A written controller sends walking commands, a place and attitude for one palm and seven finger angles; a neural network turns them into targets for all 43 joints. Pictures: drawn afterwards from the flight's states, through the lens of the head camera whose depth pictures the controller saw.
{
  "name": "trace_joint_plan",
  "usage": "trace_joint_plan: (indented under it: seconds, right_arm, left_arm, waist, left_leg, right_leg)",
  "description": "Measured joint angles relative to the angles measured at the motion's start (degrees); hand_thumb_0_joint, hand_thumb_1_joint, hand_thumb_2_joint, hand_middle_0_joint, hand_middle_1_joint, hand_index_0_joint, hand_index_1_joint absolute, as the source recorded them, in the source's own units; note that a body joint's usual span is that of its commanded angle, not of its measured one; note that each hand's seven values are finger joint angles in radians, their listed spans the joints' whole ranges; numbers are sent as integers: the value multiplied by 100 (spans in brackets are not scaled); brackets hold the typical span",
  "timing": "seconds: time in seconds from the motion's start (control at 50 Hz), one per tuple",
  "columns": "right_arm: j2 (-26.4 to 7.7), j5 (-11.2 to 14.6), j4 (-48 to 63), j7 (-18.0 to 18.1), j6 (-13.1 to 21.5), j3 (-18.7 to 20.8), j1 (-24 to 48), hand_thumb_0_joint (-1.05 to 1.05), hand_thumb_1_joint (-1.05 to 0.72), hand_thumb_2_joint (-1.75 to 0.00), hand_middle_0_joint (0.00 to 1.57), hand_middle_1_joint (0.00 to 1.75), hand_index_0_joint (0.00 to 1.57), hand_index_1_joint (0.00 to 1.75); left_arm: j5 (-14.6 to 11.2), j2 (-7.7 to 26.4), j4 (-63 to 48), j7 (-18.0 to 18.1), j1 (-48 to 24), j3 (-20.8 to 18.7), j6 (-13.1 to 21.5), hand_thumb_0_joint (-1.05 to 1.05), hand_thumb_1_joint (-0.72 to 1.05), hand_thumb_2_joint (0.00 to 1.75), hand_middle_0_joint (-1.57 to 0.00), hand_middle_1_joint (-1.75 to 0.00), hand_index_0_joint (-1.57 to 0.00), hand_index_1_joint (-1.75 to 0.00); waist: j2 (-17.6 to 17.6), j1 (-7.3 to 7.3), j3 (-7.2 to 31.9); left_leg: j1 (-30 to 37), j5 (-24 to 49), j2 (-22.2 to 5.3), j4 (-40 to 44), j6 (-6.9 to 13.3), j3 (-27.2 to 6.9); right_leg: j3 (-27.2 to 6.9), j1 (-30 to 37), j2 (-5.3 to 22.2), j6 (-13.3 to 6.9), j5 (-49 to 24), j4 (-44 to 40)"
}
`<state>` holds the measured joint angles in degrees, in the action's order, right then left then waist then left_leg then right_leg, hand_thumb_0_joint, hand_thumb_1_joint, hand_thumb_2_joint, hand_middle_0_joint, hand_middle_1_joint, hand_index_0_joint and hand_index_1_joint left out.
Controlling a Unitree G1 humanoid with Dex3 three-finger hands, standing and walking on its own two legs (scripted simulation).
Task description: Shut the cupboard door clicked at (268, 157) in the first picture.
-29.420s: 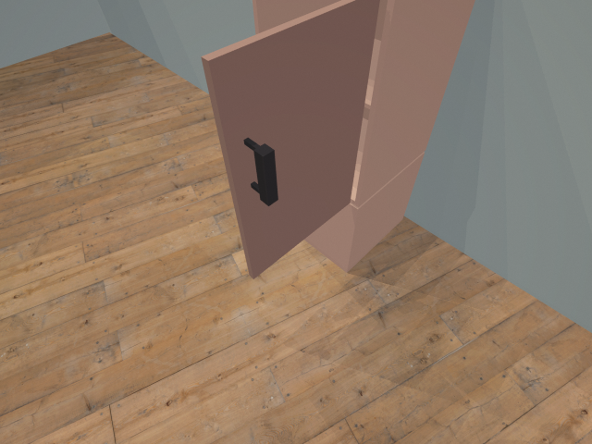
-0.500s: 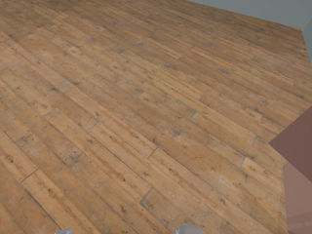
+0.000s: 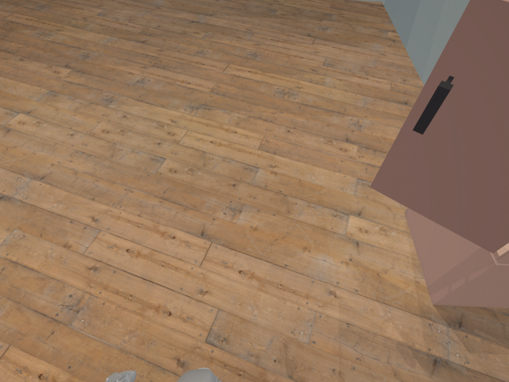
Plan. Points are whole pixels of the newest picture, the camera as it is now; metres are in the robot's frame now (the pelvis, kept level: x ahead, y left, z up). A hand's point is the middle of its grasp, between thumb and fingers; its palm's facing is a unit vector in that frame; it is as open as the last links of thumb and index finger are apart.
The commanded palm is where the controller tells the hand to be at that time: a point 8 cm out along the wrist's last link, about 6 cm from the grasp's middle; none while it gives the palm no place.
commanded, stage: turn to face it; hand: left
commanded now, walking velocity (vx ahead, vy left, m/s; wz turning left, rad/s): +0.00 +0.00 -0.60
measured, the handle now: (434, 104) +0.70 -0.38 +0.03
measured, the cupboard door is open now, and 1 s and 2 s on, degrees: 55 55 55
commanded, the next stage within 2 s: take the last steps up to it in 0.94 s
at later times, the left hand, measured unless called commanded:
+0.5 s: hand (174, 350) +0.19 +0.16 -0.16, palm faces -0.31 -0.91 -0.26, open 7.4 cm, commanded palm none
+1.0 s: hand (183, 344) +0.20 +0.14 -0.17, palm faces -0.46 -0.87 -0.19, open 7.4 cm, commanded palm none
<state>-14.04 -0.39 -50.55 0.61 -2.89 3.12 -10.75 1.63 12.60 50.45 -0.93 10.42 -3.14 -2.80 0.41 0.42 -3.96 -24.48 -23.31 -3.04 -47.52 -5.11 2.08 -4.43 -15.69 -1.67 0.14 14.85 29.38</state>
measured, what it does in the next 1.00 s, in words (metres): steps on the spot, turning right: left foot, then right foot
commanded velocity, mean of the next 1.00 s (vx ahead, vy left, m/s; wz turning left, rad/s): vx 0.00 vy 0.00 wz -0.44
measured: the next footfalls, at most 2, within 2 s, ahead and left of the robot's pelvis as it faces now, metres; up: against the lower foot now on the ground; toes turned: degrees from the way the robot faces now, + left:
left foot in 0.06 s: +0.06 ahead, +0.12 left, +0.00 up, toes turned +1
right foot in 0.46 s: +0.00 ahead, -0.13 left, +0.00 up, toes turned -22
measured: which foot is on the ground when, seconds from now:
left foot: up 0.00-0.04, down 0.06-0.46, up 0.48-0.78, down 0.80-1.00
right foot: down 0.00-0.06, up 0.08-0.44, down 0.46-0.82, up 0.84-1.00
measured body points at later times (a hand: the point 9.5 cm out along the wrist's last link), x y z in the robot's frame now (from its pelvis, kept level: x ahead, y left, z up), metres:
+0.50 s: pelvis +0.01 -0.01 -0.01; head +0.04 -0.03 +0.43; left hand +0.20 +0.21 -0.14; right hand -0.04 -0.27 -0.16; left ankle +0.02 +0.12 -0.72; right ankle -0.04 -0.12 -0.74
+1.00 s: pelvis +0.03 +0.01 +0.01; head +0.08 +0.01 +0.45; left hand +0.23 +0.19 -0.15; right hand -0.04 -0.23 -0.13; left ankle +0.08 +0.10 -0.73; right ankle -0.06 -0.09 -0.67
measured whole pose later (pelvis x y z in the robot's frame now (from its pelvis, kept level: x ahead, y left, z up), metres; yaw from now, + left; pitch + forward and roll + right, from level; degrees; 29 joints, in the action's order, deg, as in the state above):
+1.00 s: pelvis +0.03 +0.01 +0.01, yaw -30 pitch +1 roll -2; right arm -10.6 -1.7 -53.0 1.7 -0.7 0.6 -13.8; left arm 1.2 13.6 53.5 -1.2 9.6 -4.4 -4.2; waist 0.9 0.5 -3.8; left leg -14.6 -15.2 -4.8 -28.9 0.7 6.4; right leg 0.9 -23.6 -0.5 2.0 27.4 54.8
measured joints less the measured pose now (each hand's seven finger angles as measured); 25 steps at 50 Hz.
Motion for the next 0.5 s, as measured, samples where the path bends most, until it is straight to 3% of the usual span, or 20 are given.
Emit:
trace_joint_plan:
  seconds: [0.04, 0.06, 0.08, 0.12, 0.16, 0.22, 0.28, 0.4, 0.46, 0.5]
  right_arm:
    - [35, 19, 55, 22, 81, -39, 18, 0, -90, -90, 20, 30, 19, 30]
    - [39, 13, 86, 35, 146, -65, 1, 0, -90, -90, 20, 30, 19, 30]
    - [83, -10, 90, 50, 192, -91, 12, 0, -90, -90, 20, 30, 19, 30]
    - [149, -65, 121, 67, 238, -168, 4, 0, -90, -90, 20, 30, 20, 30]
    - [214, -102, 148, 86, 257, -218, -54, 0, -90, -90, 20, 30, 20, 30]
    - [267, -110, 121, 107, 256, -250, -138, 0, -90, -89, 20, 30, 20, 30]
    - [274, -105, 48, 100, 249, -231, -209, 0, -90, -89, 20, 30, 20, 30]
    - [172, -111, -129, 40, 198, -123, -333, 0, -90, -89, 20, 30, 20, 30]
    - [72, -69, -179, 2, 145, -53, -463, 0, -90, -89, 20, 30, 20, 30]
    - [-68, -37, -242, 8, 23, -4, -402, 0, -90, -89, 20, 30, 20, 30]
  left_arm:
    - [-18, 40, 19, 1, 34, -30, -30, 1, 90, 90, -20, -30, -21, -30]
    - [-43, 62, 17, 2, 61, -48, -58, 1, 90, 90, -20, -30, -21, -30]
    - [-66, 107, 39, 0, 44, -78, -93, 1, 90, 90, -20, -30, -21, -30]
    - [-48, 182, 83, -16, 11, -115, -153, 1, 91, 90, -20, -30, -21, -30]
    - [-32, 247, 117, -62, -28, -168, -176, 1, 91, 90, -20, -30, -20, -30]
    - [-35, 294, 108, -118, -83, -221, -195, 1, 91, 90, -20, -30, -20, -30]
    - [-39, 288, 89, -145, -138, -236, -227, 1, 91, 90, -20, -30, -20, -30]
    - [-28, 203, 56, -167, -303, -183, -196, 1, 91, 90, -19, -30, -20, -30]
    - [-23, 200, -44, -168, -310, -116, -75, 1, 91, 90, -19, -30, -20, -30]
    - [-23, 113, -31, -92, -347, -82, 60, 1, 91, 90, -19, -30, -20, -30]
  waist:
    - [83, -30, 29]
    - [96, -33, 71]
    - [175, -40, 62]
    - [220, -63, 8]
    - [216, -59, -43]
    - [169, -80, -99]
    - [75, -67, -112]
    - [-142, 62, -126]
    - [-182, 94, -48]
    - [-330, 86, -65]
  left_leg:
    - [374, 349, 83, 894, 34, 7]
    - [542, 593, 79, 1337, 193, 17]
    - [540, 660, 93, 1341, 402, 93]
    - [590, 604, 5, 1285, 612, 244]
    - [744, 627, -94, 1450, 646, 350]
    - [983, 755, -230, 1771, 622, 527]
    - [1115, 791, -361, 1915, 592, 714]
    - [1143, 590, -615, 1659, 459, 1081]
    - [988, 291, -724, 1130, 321, 1250]
    - [572, -465, -674, 159, 182, 849]
  right_leg:
    - [-145, -114, -43, 77, 72, 162]
    - [-203, -216, -90, 118, 146, 315]
    - [-232, -366, -89, 122, 543, 659]
    - [-57, -755, -114, 158, 1258, 1811]
    - [186, -1060, -67, 226, 1359, 2845]
    - [455, -1225, 95, 328, 1172, 3421]
    - [605, -1149, 237, 371, 1073, 3183]
    - [832, -558, 318, 263, 1012, 1722]
    - [902, 32, 308, 71, 183, 401]
    - [832, -48, 215, -60, 452, 489]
